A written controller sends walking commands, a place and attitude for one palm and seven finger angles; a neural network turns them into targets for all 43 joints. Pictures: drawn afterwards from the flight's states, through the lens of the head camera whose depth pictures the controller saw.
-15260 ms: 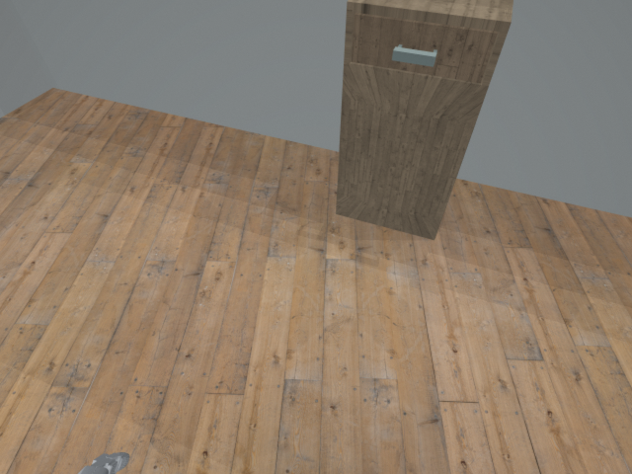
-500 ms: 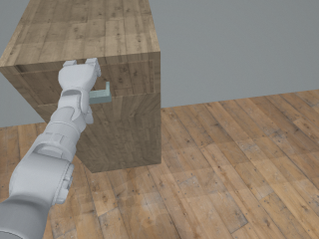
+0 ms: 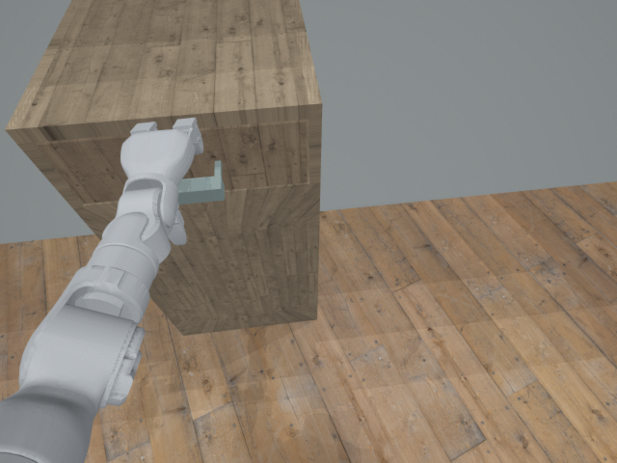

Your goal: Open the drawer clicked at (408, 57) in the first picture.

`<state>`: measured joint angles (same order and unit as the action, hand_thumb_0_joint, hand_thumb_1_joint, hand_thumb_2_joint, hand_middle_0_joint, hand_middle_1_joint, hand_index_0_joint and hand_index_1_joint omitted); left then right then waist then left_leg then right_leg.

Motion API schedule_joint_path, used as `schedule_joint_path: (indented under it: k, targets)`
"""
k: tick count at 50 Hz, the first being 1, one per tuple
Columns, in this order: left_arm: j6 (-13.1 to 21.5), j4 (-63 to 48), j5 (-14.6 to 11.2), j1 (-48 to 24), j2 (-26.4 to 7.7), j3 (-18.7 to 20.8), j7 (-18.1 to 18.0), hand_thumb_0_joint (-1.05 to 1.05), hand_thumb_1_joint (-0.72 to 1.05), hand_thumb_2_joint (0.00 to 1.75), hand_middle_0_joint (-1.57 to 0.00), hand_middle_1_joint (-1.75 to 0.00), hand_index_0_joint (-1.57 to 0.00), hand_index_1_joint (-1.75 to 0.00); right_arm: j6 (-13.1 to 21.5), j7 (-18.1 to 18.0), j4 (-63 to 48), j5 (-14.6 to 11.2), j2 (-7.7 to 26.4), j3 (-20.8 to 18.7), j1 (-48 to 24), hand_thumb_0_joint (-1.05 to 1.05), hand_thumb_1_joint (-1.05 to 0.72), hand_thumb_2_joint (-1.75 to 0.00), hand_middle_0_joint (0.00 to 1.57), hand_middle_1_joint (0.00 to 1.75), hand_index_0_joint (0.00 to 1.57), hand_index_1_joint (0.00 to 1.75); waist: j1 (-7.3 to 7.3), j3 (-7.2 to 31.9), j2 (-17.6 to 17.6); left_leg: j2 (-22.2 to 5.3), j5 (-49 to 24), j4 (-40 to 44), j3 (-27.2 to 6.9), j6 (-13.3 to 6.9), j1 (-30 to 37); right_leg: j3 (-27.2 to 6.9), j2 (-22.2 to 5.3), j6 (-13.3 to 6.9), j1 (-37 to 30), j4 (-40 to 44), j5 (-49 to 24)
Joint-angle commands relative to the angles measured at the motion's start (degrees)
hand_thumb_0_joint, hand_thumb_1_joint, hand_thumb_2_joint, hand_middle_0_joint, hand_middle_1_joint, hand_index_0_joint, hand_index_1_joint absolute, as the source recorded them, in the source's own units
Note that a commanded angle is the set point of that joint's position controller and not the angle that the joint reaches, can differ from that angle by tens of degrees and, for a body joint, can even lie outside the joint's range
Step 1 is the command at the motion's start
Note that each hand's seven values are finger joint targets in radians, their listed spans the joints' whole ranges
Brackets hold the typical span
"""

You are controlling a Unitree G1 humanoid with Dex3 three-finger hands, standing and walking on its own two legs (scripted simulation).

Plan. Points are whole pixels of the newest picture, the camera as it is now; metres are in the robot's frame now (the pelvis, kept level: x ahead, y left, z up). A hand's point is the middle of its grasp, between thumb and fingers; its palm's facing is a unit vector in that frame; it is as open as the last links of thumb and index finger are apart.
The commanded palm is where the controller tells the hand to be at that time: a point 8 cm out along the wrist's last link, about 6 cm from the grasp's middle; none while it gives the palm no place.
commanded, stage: re-aim the fingers above the handle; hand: left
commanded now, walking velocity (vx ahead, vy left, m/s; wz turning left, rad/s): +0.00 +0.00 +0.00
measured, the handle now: (185, 180) +0.54 +0.18 +0.01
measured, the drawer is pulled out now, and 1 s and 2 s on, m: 0.00 0.00 0.00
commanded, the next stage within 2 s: lower the fingers behind the handle in 0.58 s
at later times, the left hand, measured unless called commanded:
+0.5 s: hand (180, 180) +0.49 +0.16 +0.07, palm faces -0.02 -0.03 -1.00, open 13.8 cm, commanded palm +0.47 +0.17 +0.13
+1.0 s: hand (182, 193) +0.48 +0.16 +0.05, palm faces -0.03 -0.03 -1.00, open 13.8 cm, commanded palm +0.47 +0.17 +0.11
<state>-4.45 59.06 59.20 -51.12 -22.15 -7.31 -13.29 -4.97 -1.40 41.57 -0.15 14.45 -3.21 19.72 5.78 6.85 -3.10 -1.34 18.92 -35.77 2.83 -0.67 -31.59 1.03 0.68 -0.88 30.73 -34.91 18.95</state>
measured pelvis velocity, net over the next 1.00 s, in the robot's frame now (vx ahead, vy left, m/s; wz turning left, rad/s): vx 0.00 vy -0.01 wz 0.00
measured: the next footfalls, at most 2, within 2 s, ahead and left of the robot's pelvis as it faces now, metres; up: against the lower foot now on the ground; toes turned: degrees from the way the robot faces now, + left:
none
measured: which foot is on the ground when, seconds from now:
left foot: down 0.00-1.00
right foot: down 0.00-1.00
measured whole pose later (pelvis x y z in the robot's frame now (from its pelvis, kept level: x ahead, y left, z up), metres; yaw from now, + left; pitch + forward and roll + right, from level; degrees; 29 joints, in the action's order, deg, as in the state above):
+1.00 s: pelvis +0.00 -0.01 +0.00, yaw +0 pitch +16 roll +0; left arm -2.7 59.7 60.7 -49.3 -21.8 -6.0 -16.2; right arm -4.2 -1.5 41.7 0.1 14.5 -3.5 20.0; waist 6.1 7.2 -3.1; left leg -1.8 19.1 -37.0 2.8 -0.2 -33.5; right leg 1.0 1.1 -1.4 32.9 -36.6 19.4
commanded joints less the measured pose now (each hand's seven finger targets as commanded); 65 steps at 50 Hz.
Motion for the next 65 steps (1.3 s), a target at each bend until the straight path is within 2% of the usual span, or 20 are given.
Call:
schedule_joint_path:
  k: [1, 4, 8, 10, 13, 15, 18, 21, 24, 28, 32, 34, 37, 42, 47, 49, 52, 54, 60, 65]
  targets:
    - [0.9, -14.2, 1.0, -28.9, -10.3, 2.4, -2.7, 0.00, -0.50, 0.30, -0.30, -1.20, -0.30, -1.20, 1.0, -0.3, -4.1, 0.0, 8.1, -3.2, 5.3, 0.00, -0.90, -0.90, 0.20, 0.30, 0.20, 0.30, 0.93, 24.7, -0.2, 1.9, -30.9, -0.3, -1.0, -1.9, 17.2, 0.2, 2.3, -0.7, -8.4, 1.5, -26.8]
    - [0.2, -12.1, 0.8, -24.2, -13.5, 6.0, -3.3, 0.00, -0.50, 0.30, -0.30, -1.20, -0.30, -1.20, 0.6, -0.2, -4.7, 0.1, 8.3, -2.9, 4.6, 0.00, -0.90, -0.90, 0.20, 0.30, 0.20, 0.30, -0.71, 24.3, 2.0, 2.3, -29.9, 0.1, -0.3, -1.9, 14.4, 0.2, 2.2, -0.7, -11.4, 1.3, -28.3]
    - [-1.6, -11.1, 1.5, -24.7, -14.4, 5.8, -3.7, 0.00, -0.50, 0.30, -0.30, -1.20, -0.30, -1.20, 0.3, -0.5, -5.2, -0.3, 8.4, -2.5, 3.3, 0.00, -0.90, -0.90, 0.20, 0.30, 0.20, 0.30, -0.61, 22.5, 2.9, 2.6, -26.2, 1.0, 0.4, -2.0, 11.9, -0.1, 1.8, -0.5, -12.7, 1.8, -27.7]
    - [-2.0, -11.2, 1.3, -26.4, -12.1, 3.6, -3.3, 0.00, -0.50, 0.30, -0.30, -1.20, -0.30, -1.20, 0.4, -0.6, -5.2, -0.5, 8.3, -2.5, 3.2, 0.00, -0.90, -0.90, 0.20, 0.30, 0.20, 0.30, 0.49, 20.9, 3.3, 2.5, -24.5, 1.3, 0.4, -2.0, 12.3, 0.0, 1.9, -0.4, -11.2, 2.5, -26.1]
    - [-1.0, -12.5, 0.8, -28.6, -13.3, 3.8, -2.2, 0.00, -0.50, 0.30, -0.30, -1.20, -0.30, -1.20, 0.6, -1.2, -5.3, -0.5, 8.4, -2.6, 3.5, 0.00, -0.90, -0.90, 0.20, 0.30, 0.20, 0.30, 1.09, 22.5, 3.0, 2.7, -23.6, 1.2, 0.4, -2.3, 13.0, -0.7, 1.6, -0.1, -12.1, 2.9, -26.1]
    - [0.0, -13.3, 0.7, -30.6, -10.1, 1.0, -1.7, 0.00, -0.50, 0.30, -0.30, -1.20, -0.30, -1.20, 0.9, -1.3, -5.0, -0.5, 8.1, -2.6, 3.8, 0.00, -0.90, -0.90, 0.20, 0.30, 0.20, 0.30, 2.09, 21.9, 2.0, 2.6, -24.0, 0.9, 0.1, -2.3, 14.2, -0.5, 1.7, -0.2, -10.3, 2.9, -25.8]
    - [1.5, -13.2, 0.4, -29.9, -11.8, 2.7, -1.5, 0.00, -0.50, 0.30, -0.30, -1.20, -0.30, -1.20, 1.2, -1.4, -4.6, -0.3, 8.2, -2.7, 4.5, 0.00, -0.90, -0.90, 0.20, 0.30, 0.20, 0.30, 1.86, 23.2, 2.1, 2.7, -25.0, 0.4, -0.2, -2.3, 14.5, -0.8, 1.7, -0.2, -10.6, 2.5, -26.6]
    - [1.5, -12.2, 0.8, -29.2, -9.5, 1.5, -2.5, 0.00, -0.50, 0.30, -0.30, -1.20, -0.30, -1.20, 1.4, -1.0, -4.4, -0.3, 7.9, -2.8, 4.6, 0.00, -0.90, -0.90, 0.20, 0.30, 0.20, 0.30, 1.66, 22.2, 1.1, 2.6, -25.3, 0.1, -0.3, -2.1, 14.4, -0.3, 2.0, -0.5, -8.7, 2.2, -25.5]
    - [0.1, -9.0, 1.2, -28.9, -14.1, 4.9, -3.6, 0.00, -0.50, 0.30, -0.30, -1.20, -0.30, -1.20, 1.2, -1.0, -4.2, -0.4, 8.4, -2.4, 4.6, 0.00, -0.90, -0.90, 0.20, 0.30, 0.20, 0.30, 1.04, 21.5, 3.0, 2.7, -23.0, 0.5, -0.1, -2.0, 11.2, -0.5, 1.8, -0.4, -10.0, 2.0, -24.8]
    - [-0.9, -10.6, 1.6, -28.8, -14.1, 5.2, -4.1, 0.00, -0.50, 0.30, -0.30, -1.20, -0.30, -1.20, 1.1, -0.8, -4.7, -0.1, 8.2, -2.6, 4.5, 0.00, -0.90, -0.90, 0.20, 0.30, 0.20, 0.30, 0.33, 25.5, 1.3, 2.7, -26.0, 0.2, 0.4, -2.0, 12.3, -0.6, 1.7, -0.4, -12.5, 1.3, -28.1]
    - [-2.0, -8.7, 1.1, -28.2, -12.2, 3.7, -3.2, 0.00, -0.50, 0.30, -0.30, -1.20, -0.30, -1.20, 1.0, -0.8, -4.7, -0.4, 8.4, -2.5, 4.3, 0.00, -0.90, -0.90, 0.20, 0.30, 0.20, 0.30, 1.25, 22.4, 4.3, 2.6, -24.2, 0.8, 0.6, -2.2, 11.2, -0.4, 1.8, -0.2, -12.2, 2.5, -27.2]
    - [-1.8, -9.0, 1.2, -28.1, -15.4, 5.5, -2.8, 0.00, -0.50, 0.30, -0.30, -1.20, -0.30, -1.20, 1.0, -1.3, -4.9, -0.6, 8.7, -2.4, 4.4, 0.00, -0.90, -0.90, 0.20, 0.30, 0.20, 0.30, 0.81, 22.3, 4.1, 2.8, -22.6, 1.2, 0.5, -2.3, 10.2, -0.8, 1.7, -0.1, -12.7, 2.4, -26.5]
    - [-0.3, -10.4, 1.2, -27.7, -12.2, 3.6, -2.3, 0.00, -0.50, 0.30, -0.30, -1.20, -0.30, -1.20, 1.4, -1.2, -4.8, -0.3, 8.5, -2.7, 4.9, 0.00, -0.90, -0.90, 0.20, 0.30, 0.20, 0.30, 1.18, 23.3, 2.6, 2.6, -25.2, 0.6, 0.4, -2.3, 12.5, -0.8, 1.8, -0.3, -11.7, 2.4, -27.4]
    - [1.4, -9.8, 1.4, -26.1, -12.3, 4.0, -3.0, 0.00, -0.50, 0.30, -0.30, -1.20, -0.30, -1.20, 1.5, -1.0, -4.3, -0.3, 8.6, -2.9, 5.5, 0.00, -0.90, -0.90, 0.20, 0.30, 0.20, 0.30, 1.31, 21.4, 3.7, 2.5, -24.1, 0.2, 0.2, -2.2, 10.8, -0.5, 1.9, -0.4, -10.1, 2.0, -26.2]
    - [2.0, -12.3, 2.1, -27.0, -13.0, 5.4, -5.6, 0.00, -0.50, 0.30, -0.30, -1.20, -0.30, -1.20, 1.8, -0.6, -3.8, 0.2, 8.3, -3.4, 5.9, 0.00, -0.90, -0.90, 0.20, 0.30, 0.20, 0.30, 0.97, 25.4, 1.6, 2.4, -27.2, -1.3, -0.1, -2.1, 12.6, -0.4, 2.2, -0.6, -9.4, 0.6, -27.3]
    - [1.1, -10.3, 2.3, -26.0, -10.1, 3.4, -6.4, 0.00, -0.50, 0.30, -0.30, -1.20, -0.30, -1.20, 1.9, -0.3, -3.5, 0.2, 8.0, -3.3, 5.9, 0.00, -0.90, -0.90, 0.20, 0.30, 0.20, 0.30, 1.39, 23.4, 1.0, 2.4, -26.6, -1.5, -0.1, -1.9, 12.1, 0.1, 2.4, -0.6, -7.3, 0.4, -26.2]
    - [0.0, -8.8, 2.2, -28.8, -12.6, 4.8, -7.2, 0.00, -0.50, 0.30, -0.30, -1.20, -0.30, -1.20, 1.8, -0.5, -3.0, 0.1, 8.6, -3.2, 5.8, 0.00, -0.90, -0.90, 0.20, 0.30, 0.20, 0.30, 2.20, 22.6, 2.8, 2.5, -22.8, -1.3, -0.1, -2.0, 10.1, -0.5, 2.2, -0.4, -7.3, 1.0, -23.9]
    - [-0.2, -8.4, 2.7, -28.5, -13.0, 5.0, -7.5, 0.00, -0.50, 0.30, -0.30, -1.20, -0.30, -1.20, 1.9, -0.6, -3.2, 0.1, 8.2, -3.1, 6.0, 0.00, -0.90, -0.90, 0.20, 0.30, 0.20, 0.30, 1.74, 24.2, 0.8, 2.7, -23.0, -1.6, 0.0, -2.0, 10.2, -0.6, 2.1, -0.5, -7.5, 0.3, -24.3]
    - [-0.3, -5.1, 2.3, -25.5, -12.6, 5.0, -6.9, 0.00, -0.50, 0.30, -0.30, -1.20, -0.30, -1.20, 2.1, -0.8, -3.1, 0.3, 8.5, -3.0, 6.6, 0.00, -0.90, -0.90, 0.20, 0.30, 0.20, 0.30, 2.09, 23.2, 3.1, 2.6, -22.4, -2.5, 0.2, -2.1, 8.0, -0.7, 2.1, -0.1, -7.2, 0.0, -25.2]
    - [1.5, -6.9, 2.8, -24.5, -11.5, 4.3, -6.8, 0.00, -0.50, 0.30, -0.30, -1.20, -0.30, -1.20, 2.4, -0.8, -3.4, 0.5, 8.2, -3.2, 7.3, 0.00, -0.90, -0.90, 0.20, 0.30, 0.20, 0.30, 1.81, 24.7, 1.2, 2.4, -25.0, -3.5, -0.2, -2.0, 8.8, -0.4, 2.3, -0.4, -5.9, -1.2, -26.0]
